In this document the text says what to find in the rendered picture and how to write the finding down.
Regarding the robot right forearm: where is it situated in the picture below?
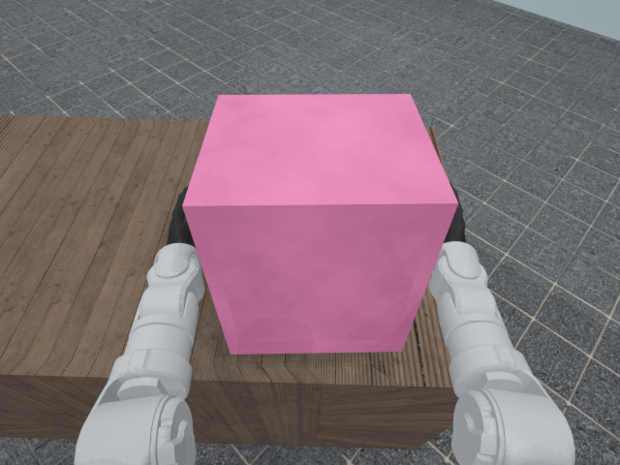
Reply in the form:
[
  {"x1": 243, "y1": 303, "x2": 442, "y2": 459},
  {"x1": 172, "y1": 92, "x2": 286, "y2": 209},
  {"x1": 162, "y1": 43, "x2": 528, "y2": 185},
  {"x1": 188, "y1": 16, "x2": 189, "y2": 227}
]
[{"x1": 429, "y1": 241, "x2": 575, "y2": 465}]

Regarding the pedestal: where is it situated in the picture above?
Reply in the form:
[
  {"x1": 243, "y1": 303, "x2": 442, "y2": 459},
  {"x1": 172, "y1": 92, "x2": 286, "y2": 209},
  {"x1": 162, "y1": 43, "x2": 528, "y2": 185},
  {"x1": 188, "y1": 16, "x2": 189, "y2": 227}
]
[{"x1": 0, "y1": 115, "x2": 467, "y2": 450}]

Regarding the robot right upper arm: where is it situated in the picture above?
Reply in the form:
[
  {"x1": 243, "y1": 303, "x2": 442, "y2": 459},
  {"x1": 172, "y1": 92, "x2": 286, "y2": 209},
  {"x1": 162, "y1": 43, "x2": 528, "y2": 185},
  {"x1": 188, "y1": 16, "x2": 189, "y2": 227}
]
[{"x1": 451, "y1": 387, "x2": 574, "y2": 465}]

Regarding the robot left upper arm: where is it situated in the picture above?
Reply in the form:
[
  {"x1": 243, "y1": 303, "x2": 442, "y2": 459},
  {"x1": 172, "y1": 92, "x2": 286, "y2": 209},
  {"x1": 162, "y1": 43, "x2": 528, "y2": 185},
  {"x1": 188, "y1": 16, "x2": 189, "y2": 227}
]
[{"x1": 77, "y1": 394, "x2": 197, "y2": 465}]

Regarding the robot left hand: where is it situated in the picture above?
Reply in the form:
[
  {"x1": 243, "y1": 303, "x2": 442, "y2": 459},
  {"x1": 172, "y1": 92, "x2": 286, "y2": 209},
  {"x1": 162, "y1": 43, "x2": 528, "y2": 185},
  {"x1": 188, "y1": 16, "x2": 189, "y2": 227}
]
[{"x1": 167, "y1": 186, "x2": 196, "y2": 248}]

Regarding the robot left forearm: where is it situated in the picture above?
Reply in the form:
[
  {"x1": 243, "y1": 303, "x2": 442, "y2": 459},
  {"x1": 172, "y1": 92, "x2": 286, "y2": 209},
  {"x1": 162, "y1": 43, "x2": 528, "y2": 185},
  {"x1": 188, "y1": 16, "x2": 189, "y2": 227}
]
[{"x1": 75, "y1": 243, "x2": 205, "y2": 465}]

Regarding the robot right hand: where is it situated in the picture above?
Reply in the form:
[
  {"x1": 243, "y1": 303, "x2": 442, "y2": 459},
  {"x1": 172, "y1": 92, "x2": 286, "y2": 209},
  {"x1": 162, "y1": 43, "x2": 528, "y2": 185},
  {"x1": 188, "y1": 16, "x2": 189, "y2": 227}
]
[{"x1": 444, "y1": 183, "x2": 466, "y2": 243}]

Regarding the carton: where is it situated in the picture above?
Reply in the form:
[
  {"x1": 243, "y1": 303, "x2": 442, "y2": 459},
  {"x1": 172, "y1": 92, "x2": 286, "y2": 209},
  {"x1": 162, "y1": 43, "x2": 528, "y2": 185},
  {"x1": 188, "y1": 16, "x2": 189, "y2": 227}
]
[{"x1": 182, "y1": 94, "x2": 458, "y2": 355}]

